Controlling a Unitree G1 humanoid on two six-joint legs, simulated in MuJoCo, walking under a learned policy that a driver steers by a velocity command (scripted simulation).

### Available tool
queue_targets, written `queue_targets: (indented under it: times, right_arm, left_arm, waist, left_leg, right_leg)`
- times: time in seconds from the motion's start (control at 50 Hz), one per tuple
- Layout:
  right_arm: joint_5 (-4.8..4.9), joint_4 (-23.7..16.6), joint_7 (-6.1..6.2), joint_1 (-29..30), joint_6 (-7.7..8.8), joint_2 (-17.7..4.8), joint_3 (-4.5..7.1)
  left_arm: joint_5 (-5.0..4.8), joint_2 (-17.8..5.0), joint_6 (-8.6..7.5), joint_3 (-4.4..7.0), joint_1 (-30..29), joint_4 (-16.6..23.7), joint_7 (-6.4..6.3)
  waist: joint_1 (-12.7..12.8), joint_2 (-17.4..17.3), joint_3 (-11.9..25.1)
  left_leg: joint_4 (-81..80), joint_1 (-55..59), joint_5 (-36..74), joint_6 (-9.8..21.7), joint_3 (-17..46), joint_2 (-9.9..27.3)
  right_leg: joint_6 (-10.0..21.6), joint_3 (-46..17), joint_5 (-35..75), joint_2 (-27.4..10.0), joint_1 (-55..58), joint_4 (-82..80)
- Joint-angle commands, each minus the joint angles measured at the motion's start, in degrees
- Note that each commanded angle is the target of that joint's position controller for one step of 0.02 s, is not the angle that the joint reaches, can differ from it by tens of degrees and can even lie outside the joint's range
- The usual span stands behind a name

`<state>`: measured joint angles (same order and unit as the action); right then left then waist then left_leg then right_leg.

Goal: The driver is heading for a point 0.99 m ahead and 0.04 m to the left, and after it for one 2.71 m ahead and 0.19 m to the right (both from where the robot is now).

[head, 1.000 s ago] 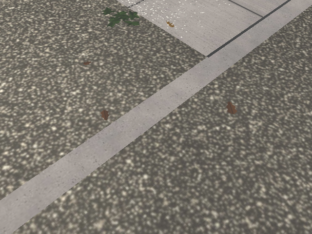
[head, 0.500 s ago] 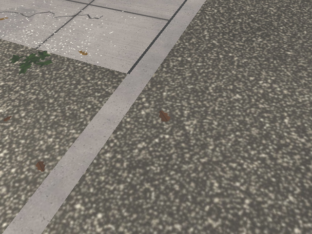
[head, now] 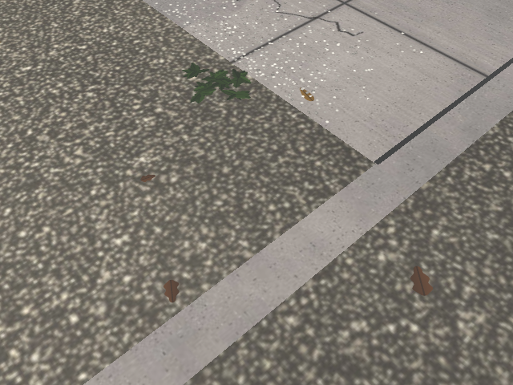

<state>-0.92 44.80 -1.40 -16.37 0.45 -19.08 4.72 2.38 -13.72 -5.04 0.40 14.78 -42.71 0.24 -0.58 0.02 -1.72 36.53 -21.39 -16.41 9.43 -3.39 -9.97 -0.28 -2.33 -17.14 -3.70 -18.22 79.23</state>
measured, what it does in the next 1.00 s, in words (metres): walks ahead: right foot, then left foot 0.03 m lower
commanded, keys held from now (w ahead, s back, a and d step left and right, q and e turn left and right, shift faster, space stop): w+q+shift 0.28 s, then w+shift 0.30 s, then w+e+shift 0.16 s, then e+shift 0.26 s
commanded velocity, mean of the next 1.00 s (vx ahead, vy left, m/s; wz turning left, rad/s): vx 0.88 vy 0.00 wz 0.25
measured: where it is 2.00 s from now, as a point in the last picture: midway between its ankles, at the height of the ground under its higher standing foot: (168, 187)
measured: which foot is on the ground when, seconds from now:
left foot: down 0.00-0.32, up 0.34-0.74, down 0.76-1.00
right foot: up 0.00-0.30, down 0.32-0.76, up 0.78-1.00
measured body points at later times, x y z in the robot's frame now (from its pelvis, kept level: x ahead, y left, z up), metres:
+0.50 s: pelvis +0.47 +0.00 +0.02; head +0.48 +0.01 +0.47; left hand +0.38 +0.29 -0.09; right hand +0.73 -0.20 -0.07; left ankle +0.38 +0.08 -0.63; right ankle +0.50 -0.12 -0.71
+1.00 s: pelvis +0.87 +0.21 -0.01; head +0.92 +0.23 +0.44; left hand +0.93 +0.53 -0.12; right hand +0.99 -0.06 -0.13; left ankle +0.79 +0.28 -0.75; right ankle +0.96 +0.10 -0.68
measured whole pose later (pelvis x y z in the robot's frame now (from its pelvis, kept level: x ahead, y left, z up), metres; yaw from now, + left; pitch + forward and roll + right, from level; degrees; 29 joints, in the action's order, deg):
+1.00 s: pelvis +0.87 +0.21 -0.01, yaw +12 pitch +1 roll +1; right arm -0.1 48.8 1.0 -14.7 4.8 -16.9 2.6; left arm -2.3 -19.5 -2.4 4.8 10.6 -45.2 -0.2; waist -1.6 2.5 -5.6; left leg 22.2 -6.3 -17.5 2.8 -10.5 -1.2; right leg -0.6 1.4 -13.3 -4.1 -37.2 59.2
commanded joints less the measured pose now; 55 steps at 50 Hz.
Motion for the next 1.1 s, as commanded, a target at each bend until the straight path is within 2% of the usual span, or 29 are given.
queue_targets:
  times: [0.02,0.06,0.12,0.22,0.26,0.28,0.3,0.32,0.34,0.36,0.4,0.44,0.48,0.54,0.6,0.64,0.7,0.74,0.76,0.78,0.8,0.82,0.84,0.86,0.88,0.9,0.98,1.04,1.1]
  right_arm:
    - [0.18,-1.85,1.61,-4.49,1.9,-6.77,1.43]
    - [0.94,-2.33,1.15,-4.76,3.11,-6.89,1.09]
    - [0.75,-2.7,0.94,-5.54,3.76,-7.58,1.24]
    - [1.53,-1.38,1.03,-8.2,4.0,-10.3,2.31]
    - [1.45,-1.53,1.52,-6.34,3.99,-12.34,2.76]
    - [0.86,-1.68,1.37,-5.06,4.01,-14.34,3.11]
    - [0.1,-1.91,1.06,-1.69,4.33,-14.56,3.01]
    - [-0.56,-2.75,1.12,-1.37,5.16,-7.07,1.04]
    - [2.57,-6.06,0.64,-9.88,5.24,1.21,-1.43]
    - [0.89,-3.88,1.11,-7.54,4.64,-3.34,-1.89]
    - [-0.86,-3.61,0.04,0.33,3.77,-6.01,-1.35]
    - [-1.73,-5.6,-1.33,3.73,2.89,-3.37,-2.16]
    - [-1.83,-6.62,-1.77,5.28,2.12,-1.76,-3.05]
    - [-1.82,-9.99,-2.71,13.61,2.17,-2.59,-3.85]
    - [-1.43,-11.87,-4.35,20.41,3.21,-2.1,-4.82]
    - [-1.36,-11.47,-4.54,22.32,3.49,-1.68,-5.2]
    - [-2.31,-10.01,-2.5,20.34,3.36,-4.84,-4.14]
    - [-2.67,-4.93,-0.64,4.29,3.7,-7.44,-2.61]
    - [-3.6,-2.39,0.54,-4.71,4.15,-10.08,-1.46]
    - [-4.53,-1.25,1.69,-10.71,4.73,-14.12,-0.95]
    - [-3.57,-2.22,1.65,-10.71,4.2,-15.92,0.08]
    - [-2.15,-3.16,1.27,-5.47,4.14,-10.96,-0.47]
    - [-1.73,-2.78,1.22,-1.77,4.7,-6.28,-1.63]
    - [-1.83,-1.94,1.2,-0.65,4.77,-4.03,-2.11]
    - [1.25,-3.15,0.85,3.41,5.65,-3.24,-1.67]
    - [0.99,-2.4,1.03,4.53,6.11,-1.96,-1.8]
    - [1.18,-2.66,3.05,14.41,5.91,-2.16,-1.4]
    - [1.88,-2.82,5.05,13.44,5.07,-5.32,-0.55]
    - [3.46,-3.95,5.6,13.67,4.08,-8.82,0.51]
  left_arm:
    - [1.85,-7.59,0.2,1.01,-1.43,6.66,0.26]
    - [2.26,-7.26,2.01,0.66,-3.53,7.8,0.68]
    - [1.05,-6.22,2.13,-0.36,-14.68,12.3,1.49]
    - [-0.48,-7.59,1.3,-0.28,-19.33,13.83,1.58]
    - [-0.64,-10.49,1.14,0.93,-12.53,11.79,0.73]
    - [-1.02,-13.74,0.93,2.39,-4.24,9.77,-0.12]
    - [-1.26,-15.83,1.0,3.69,8.63,6.62,-1.38]
    - [0.37,-19.23,0.73,5.07,20.43,4.46,-2.76]
    - [2.12,-23.44,0.48,5.77,15.16,4.72,-2.12]
    - [1.19,-17.99,0.84,5.65,7.38,5.77,-1.24]
    - [0.66,-10.35,0.85,4.14,3.31,4.02,-0.44]
    - [0.73,-8.44,0.07,3.28,6.05,-0.25,-0.35]
    - [-0.4,-7.59,-1.04,2.89,8.1,-2.82,0.25]
    - [-1.04,-10.59,-2.05,3.45,8.26,-4.13,0.6]
    - [-1.98,-10.43,-2.95,3.34,9.35,-5.86,0.87]
    - [-2.69,-12.76,-2.87,3.74,10.85,-7.14,1.05]
    - [-2.25,-16.33,-1.42,4.35,13.73,-9.01,0.28]
    - [-1.38,-18.58,0.1,4.87,14.04,-10.02,-0.57]
    - [-1.3,-16.0,0.16,4.33,13.9,-9.83,-0.47]
    - [-0.34,-6.15,-0.09,2.64,16.49,-8.21,-0.31]
    - [-5.03,-5.62,0.21,2.5,23.47,-7.05,-0.93]
    - [-3.71,-10.93,0.9,3.67,14.47,-6.88,-1.62]
    - [-3.35,-10.18,1.15,3.71,9.48,-6.66,-1.37]
    - [-2.78,-8.71,1.56,3.66,8.56,-7.05,-1.09]
    - [-5.53,-7.02,0.76,4.05,8.75,-5.39,-1.44]
    - [-6.25,-7.04,1.15,4.23,8.46,-4.95,-1.14]
    - [-4.38,-2.96,2.88,3.32,0.67,0.72,0.05]
    - [-3.32,-3.55,2.26,3.36,0.7,1.53,2.49]
    - [-3.05,-9.59,3.71,5.66,7.25,1.93,3.93]
  waist:
    - [1.83,3.22,-0.38]
    - [2.29,1.76,-2.65]
    - [-0.44,-0.69,-6.7]
    - [-3.9,-3.66,-2.14]
    - [-0.42,-3.39,3.03]
    - [4.11,-3.03,8.49]
    - [11.87,-2.73,13.85]
    - [15.27,4.53,20.39]
    - [5.33,27.88,27.63]
    - [5.16,17.55,19.91]
    - [4.7,1.96,7.5]
    - [2.81,3.84,2.36]
    - [1.53,4.51,-0.35]
    - [1.36,3.94,-4.81]
    - [1.41,1.51,-6.45]
    - [1.47,2.49,-7.0]
    - [0.08,3.01,-3.48]
    - [-7.48,3.97,6.06]
    - [-10.82,3.52,10.43]
    - [-7.09,-12.52,17.13]
    - [-4.47,-19.07,30.18]
    - [-4.23,-5.33,21.14]
    - [-3.69,-3.69,11.96]
    - [-1.92,-3.29,7.81]
    - [-0.83,-9.38,9.14]
    - [0.91,-9.69,9.15]
    - [4.29,-4.77,-1.54]
    - [3.68,-3.93,2.44]
    - [8.03,-5.78,7.95]
  left_leg:
    - [-22.91,14.07,0.3,9.85,28.48,14.63]
    - [-25.66,7.28,1.05,10.04,25.28,12.15]
    - [-28.86,0.79,8.21,8.41,23.3,9.2]
    - [-24.94,11.3,31.53,4.07,24.96,11.66]
    - [-16.41,15.63,46.09,1.28,25.24,11.55]
    - [-5.78,15.88,51.51,-0.12,25.21,11.35]
    - [8.37,11.36,49.92,-1.01,23.34,10.09]
    - [29.46,2.85,28.57,-1.31,19.32,6.83]
    - [45.3,-12.73,-10.59,-3.44,13.72,-0.47]
    - [47.0,-19.41,-4.68,-2.2,12.68,4.59]
    - [39.84,-17.14,2.06,-2.64,11.14,9.6]
    - [34.25,-15.7,0.81,-3.17,12.47,11.2]
    - [29.01,-17.42,0.16,-3.76,13.64,11.8]
    - [15.89,-19.84,7.78,-5.44,11.02,11.55]
    - [-1.34,-9.34,24.84,-5.14,5.48,11.86]
    - [-5.51,-0.71,29.83,-4.93,3.08,12.07]
    - [-7.57,2.48,20.33,-3.87,1.97,9.6]
    - [-7.48,19.78,10.76,-2.99,1.69,7.84]
    - [-5.05,33.53,8.46,-3.1,6.52,14.18]
    - [-0.39,44.43,22.73,-5.72,21.13,30.68]
    - [-7.85,52.76,32.67,1.9,43.86,40.18]
    - [-9.09,44.56,40.14,0.18,33.07,35.43]
    - [-8.62,35.63,51.16,-0.42,22.89,32.51]
    - [-9.69,29.9,58.12,-1.87,17.02,30.09]
    - [-10.82,28.81,58.21,-1.72,12.78,27.06]
    - [-13.33,25.58,54.81,-2.12,10.25,26.21]
    - [-22.46,9.91,47.41,-1.56,-0.99,23.88]
    - [-17.94,10.23,49.12,-4.43,-8.25,19.85]
    - [-5.13,13.34,61.25,-6.86,-8.22,21.1]
  right_leg:
    - [-0.92,-2.46,-2.12,-3.23,-21.02,-4.76]
    - [-2.47,-0.08,-3.06,-3.99,-20.31,-11.52]
    - [-4.06,3.15,9.42,-2.62,-17.9,-27.8]
    - [-1.65,2.87,22.62,1.9,-8.4,-45.4]
    - [-0.62,2.26,17.27,5.0,2.42,-48.16]
    - [-0.08,2.14,11.22,5.98,11.81,-46.61]
    - [0.59,3.04,7.93,3.9,24.3,-45.8]
    - [2.35,-9.3,-13.4,-7.21,36.05,-46.14]
    - [8.41,-46.75,-29.42,-22.71,44.19,-62.21]
    - [10.42,-51.17,-36.21,-20.12,36.66,-66.77]
    - [9.87,-31.74,-19.73,-14.84,21.31,-64.34]
    - [8.83,-21.07,-10.05,-10.9,13.73,-65.25]
    - [9.01,-17.25,-5.48,-10.6,12.07,-68.15]
    - [9.64,-8.1,2.74,-9.92,9.48,-73.87]
    - [6.96,1.73,12.39,-5.67,5.33,-77.86]
    - [7.8,0.4,18.17,-7.04,4.6,-80.52]
    - [7.5,0.67,44.93,-8.5,17.16,-69.94]
    - [6.63,1.07,54.0,-7.17,16.52,-46.33]
    - [5.73,0.93,40.95,-3.87,5.22,-29.83]
    - [5.69,0.97,-13.85,2.05,-6.76,-8.42]
    - [4.53,-2.96,-15.46,7.13,-17.43,7.1]
    - [4.68,-2.64,-8.22,2.49,-20.88,2.97]
    - [4.01,-1.63,-4.56,1.55,-21.0,-1.29]
    - [3.08,-0.68,-3.75,0.81,-20.3,-3.31]
    - [1.31,-3.33,-3.24,-2.01,-20.53,-3.63]
    - [0.9,-3.11,-1.02,-3.1,-17.91,-4.97]
    - [-1.19,2.88,5.45,-2.34,-15.81,-23.74]
    - [-0.25,8.68,22.44,2.93,-4.7,-40.01]
    - [3.91,9.96,20.26,7.44,6.1,-41.93]
Next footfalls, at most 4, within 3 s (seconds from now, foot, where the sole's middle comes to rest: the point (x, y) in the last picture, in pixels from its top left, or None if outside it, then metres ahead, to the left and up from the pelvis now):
0.32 right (314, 357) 0.54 -0.11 -0.75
0.76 left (172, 267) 0.83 0.29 -0.78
1.14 right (202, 181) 1.17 0.22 -0.78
1.60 left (153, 159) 1.28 0.40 -0.78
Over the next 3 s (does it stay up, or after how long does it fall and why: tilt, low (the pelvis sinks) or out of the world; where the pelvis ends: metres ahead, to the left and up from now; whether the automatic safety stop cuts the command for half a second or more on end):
stays up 1.18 0.33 -0.01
